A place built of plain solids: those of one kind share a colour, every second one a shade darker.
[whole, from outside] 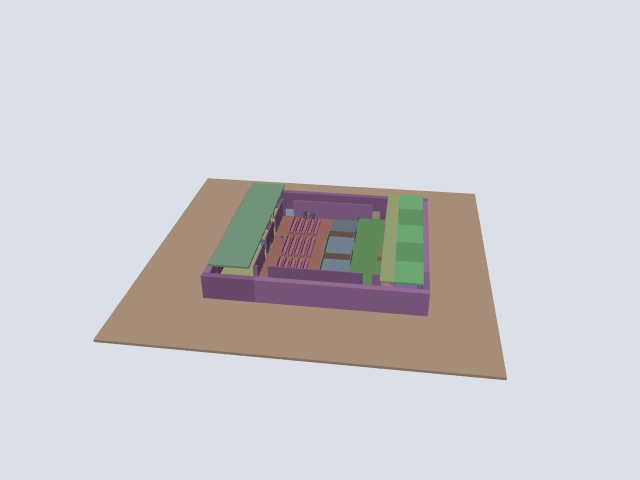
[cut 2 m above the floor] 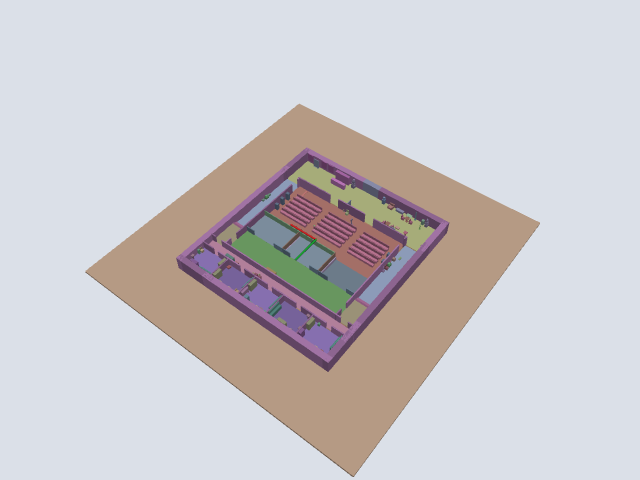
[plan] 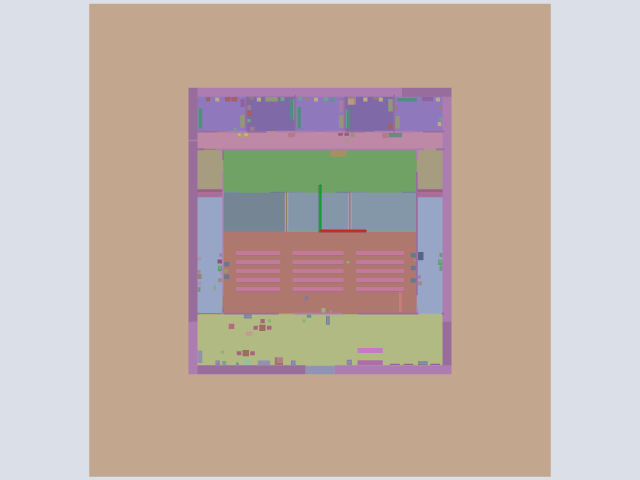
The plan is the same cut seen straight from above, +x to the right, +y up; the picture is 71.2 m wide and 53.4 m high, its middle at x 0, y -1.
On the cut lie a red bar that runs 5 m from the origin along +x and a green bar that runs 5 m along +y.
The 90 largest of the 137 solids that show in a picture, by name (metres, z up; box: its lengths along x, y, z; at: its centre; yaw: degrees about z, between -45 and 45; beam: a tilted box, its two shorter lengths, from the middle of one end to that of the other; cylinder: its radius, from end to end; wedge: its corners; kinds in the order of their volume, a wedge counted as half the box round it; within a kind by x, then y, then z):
{
 "ground_under_all_1": {"box": [51.35, 52.64, 0.4], "at": [0.0, -1.02, -0.75]},
 "wall_1": {"box": [1.0, 7.65, 3.79], "at": [-14.13, -12.12, 1.3]},
 "wall_2": {"box": [1.0, 20.09, 3.79], "at": [-14.13, -0.05, 1.3]},
 "wall_3": {"box": [1.0, 3.75, 3.79], "at": [-14.13, 10.07, 1.3]},
 "wall_4": {"box": [1.0, 5.8, 3.79], "at": [-14.13, 13.04, 1.3]},
 "wall_5": {"box": [2.37, 0.2, 3.79], "at": [-12.64, 11.04, 1.3]},
 "wall_6": {"box": [7.29, 1.0, 3.79], "at": [-10.98, 15.45, 1.3]},
 "wall_7": {"box": [0.2, 13.75, 3.79], "at": [-10.78, -0.27, 1.3]},
 "wall_8": {"box": [2.37, 0.2, 3.79], "at": [-9.32, 11.04, 1.3]},
 "wall_9": {"box": [0.2, 4.2, 3.79], "at": [-8.23, 13.04, 1.3]},
 "wall_10": {"box": [13.03, 1.0, 3.79], "at": [-8.11, -15.45, 1.3]},
 "wall_11": {"box": [6.4, 0.2, 3.79], "at": [-7.78, -9.2, 1.3]},
 "wall_12": {"box": [6.3, 0.2, 3.79], "at": [-7.73, -9.2, 1.3]},
 "wall_13": {"box": [2.37, 0.2, 3.79], "at": [-7.15, 11.04, 1.3]},
 "wall_14": {"box": [7.29, 1.0, 3.79], "at": [-5.49, 15.45, 1.3]},
 "wall_15": {"box": [2.37, 0.2, 3.79], "at": [-3.83, 11.04, 1.3]},
 "wall_16": {"box": [4.54, 0.2, 3.79], "at": [-2.75, 11.04, 1.3]},
 "wall_17": {"box": [0.2, 4.2, 3.79], "at": [-2.75, 13.04, 1.3]},
 "wall_18": {"box": [5.35, 0.2, 3.79], "at": [-0.2, -9.2, 1.3]},
 "wall_19": {"box": [5.35, 0.2, 3.79], "at": [-0.2, -9.2, 1.3]},
 "wall_20": {"box": [23.2, 0.2, 3.79], "at": [0.0, 9.1, 1.3]},
 "wall_21": {"box": [21.75, 0.2, 3.79], "at": [0.0, 9.1, 1.3]},
 "wall_22": {"box": [7.29, 1.0, 3.79], "at": [0.0, 15.45, 1.3]},
 "wall_23": {"box": [2.37, 0.2, 3.79], "at": [1.66, 11.04, 1.3]},
 "wall_24": {"box": [0.2, 4.2, 3.79], "at": [2.75, 13.04, 1.3]},
 "wall_25": {"box": [2.37, 0.2, 3.79], "at": [3.83, 11.04, 1.3]},
 "wall_26": {"box": [7.29, 1.0, 3.79], "at": [5.49, 15.45, 1.3]},
 "wall_27": {"box": [2.37, 0.2, 3.79], "at": [7.15, 11.04, 1.3]},
 "wall_28": {"box": [6.7, 0.2, 3.79], "at": [7.53, -9.2, 1.3]},
 "wall_29": {"box": [6.8, 0.2, 3.79], "at": [7.58, -9.2, 1.3]},
 "wall_30": {"box": [13.03, 1.0, 3.79], "at": [8.11, -15.45, 1.3]},
 "wall_31": {"box": [0.2, 4.2, 3.79], "at": [8.23, 13.04, 1.3]},
 "wall_32": {"box": [0.2, 13.75, 3.79], "at": [10.78, -0.27, 1.3]},
 "wall_33": {"box": [7.29, 1.0, 3.79], "at": [10.98, 15.45, 1.3]},
 "wall_34": {"box": [2.37, 0.2, 3.79], "at": [12.64, 11.04, 1.3]},
 "wall_35": {"box": [2.37, 0.2, 3.79], "at": [12.64, 11.04, 1.3]},
 "wall_36": {"box": [1.0, 7.65, 3.79], "at": [14.13, -12.12, 1.3]},
 "wall_37": {"box": [1.0, 20.09, 3.79], "at": [14.13, -0.05, 1.3]},
 "wall_38": {"box": [1.0, 3.75, 3.79], "at": [14.13, 10.07, 1.3]},
 "wall_39": {"box": [1.0, 5.8, 3.79], "at": [14.13, 13.04, 1.3]},
 "floor_dressing_1": {"box": [5.49, 4.0, 1.18], "at": [-10.98, 13.04, -0.01]},
 "floor_dressing_2": {"box": [5.49, 4.0, 1.18], "at": [-5.49, 13.04, -0.01]},
 "floor_dressing_3": {"box": [5.49, 4.0, 1.18], "at": [0.0, 13.04, -0.01]},
 "floor_dressing_4": {"box": [5.49, 4.0, 1.18], "at": [5.49, 13.04, -0.01]},
 "floor_dressing_5": {"box": [5.49, 4.0, 1.18], "at": [10.98, 13.04, -0.01]},
 "floor_stage_1": {"box": [21.55, 4.85, 1.18], "at": [0.0, 6.67, -0.01]},
 "floor_parterre_1": {"box": [21.55, 9.11, 0.6], "at": [0.0, -4.64, -0.3]},
 "floor_foyer_1": {"box": [27.45, 5.85, 0.6], "at": [0.0, -12.12, -0.3]},
 "floor_lift_1": {"box": [6.85, 4.33, 0.6], "at": [-7.35, 2.08, -0.3]},
 "floor_lift_2": {"box": [6.65, 4.33, 1.18], "at": [-0.2, 2.08, -0.01]},
 "floor_lift_3": {"box": [7.25, 4.33, 1.18], "at": [7.15, 2.08, -0.01]},
 "floor_back_corridor_1": {"box": [27.45, 1.95, 1.18], "at": [0.0, 10.07, -0.01]},
 "ceil_foyer_1": {"box": [27.45, 5.85, 0.3], "at": [0.0, -12.12, 4.55]},
 "floor_promenade_1": {"box": [2.95, 12.94, 0.6], "at": [-12.25, -2.73, -0.3]},
 "floor_promenade_2": {"box": [2.95, 12.94, 0.6], "at": [12.25, -2.73, -0.3]},
 "ceil_dressing_1": {"box": [5.49, 4.0, 0.3], "at": [-10.98, 13.04, 3.98]},
 "ceil_dressing_2": {"box": [5.49, 4.0, 0.3], "at": [-5.49, 13.04, 3.98]},
 "ceil_dressing_3": {"box": [5.49, 4.0, 0.3], "at": [0.0, 13.04, 3.98]},
 "ceil_dressing_4": {"box": [5.49, 4.0, 0.3], "at": [5.49, 13.04, 3.98]},
 "ceil_dressing_5": {"box": [5.49, 4.0, 0.3], "at": [10.98, 13.04, 3.98]},
 "floor_walk_1": {"box": [2.95, 4.45, 1.18], "at": [-12.25, 6.87, -0.01]},
 "floor_walk_2": {"box": [2.95, 4.45, 1.18], "at": [12.25, 6.87, -0.01]},
 "ceil_back_corridor_1": {"box": [27.45, 1.95, 0.3], "at": [0.0, 10.07, 3.98]},
 "door_leaf_1": {"box": [3.2, 0.97, 3.87], "at": [0.0, -15.46, 1.33]},
 "seats_parterre_1": {"box": [4.9, 0.44, 0.46], "at": [-6.88, -6.46, 0.22]},
 "seats_parterre_2": {"box": [5.65, 0.44, 0.46], "at": [-0.2, -6.46, 0.22]},
 "seats_parterre_3": {"box": [5.65, 0.44, 0.46], "at": [-0.2, -5.46, 0.22]},
 "seats_parterre_4": {"box": [5.65, 0.44, 0.46], "at": [-0.2, -4.46, 0.22]},
 "seats_parterre_5": {"box": [5.65, 0.44, 0.46], "at": [-0.2, -3.46, 0.22]},
 "seats_parterre_6": {"box": [5.65, 0.44, 0.46], "at": [-0.2, -2.46, 0.22]},
 "seats_parterre_7": {"box": [5.3, 0.44, 0.46], "at": [6.67, -6.46, 0.22]},
 "seats_parterre_8": {"box": [5.3, 0.44, 0.46], "at": [6.67, -5.46, 0.22]},
 "seats_parterre_9": {"box": [5.3, 0.44, 0.46], "at": [6.67, -4.46, 0.22]},
 "seats_parterre_10": {"box": [5.3, 0.44, 0.46], "at": [6.67, -3.46, 0.22]},
 "seats_parterre_11": {"box": [5.3, 0.44, 0.46], "at": [6.67, -2.46, 0.22]},
 "costume_rail_dressing_1": {"box": [0.5, 1.4, 1.66], "at": [-8.62, 12.2, 1.4]},
 "costume_rail_dressing_2": {"box": [1.4, 0.5, 1.66], "at": [-5.38, 14.66, 1.4]},
 "costume_rail_dressing_3": {"box": [0.5, 1.4, 1.66], "at": [2.37, 12.2, 1.4]},
 "costume_rail_dressing_4": {"box": [0.5, 1.4, 1.66], "at": [7.86, 13.99, 1.4]},
 "costume_rail_dressing_5": {"box": [0.5, 1.4, 1.66], "at": [8.62, 12.1, 1.4]},
 "cloakroom_foyer_1": {"box": [2.8, 0.55, 1.75], "at": [5.58, -14.64, 0.87]},
 "cloakroom_foyer_2": {"box": [2.8, 0.55, 1.0], "at": [5.58, -13.29, 0.5]},
 "floor_tongue_1": {"box": [0.4, 4.33, 1.18], "at": [-3.73, 2.08, -0.01]},
 "floor_tongue_2": {"box": [0.4, 4.33, 1.18], "at": [3.33, 2.08, -0.01]},
 "rail_lift_1": {"box": [6.93, 0.12, 2.23], "at": [-0.2, -0.03, 0.52]},
 "rail_lift_2": {"box": [7.39, 0.12, 2.23], "at": [7.08, -0.03, 0.52]},
 "rail_tongue_1": {"box": [0.12, 4.33, 2.23], "at": [-3.73, 2.08, 0.52]},
 "rail_tongue_2": {"box": [0.12, 4.33, 2.23], "at": [3.33, 2.08, 0.52]},
 "lockers_back_corridor_1": {"box": [1.5, 0.48, 1.8], "at": [8.38, 10.68, 1.48]},
 "lockers_dressing_1": {"box": [1.2, 0.48, 1.8], "at": [11.98, 14.68, 1.48]}
}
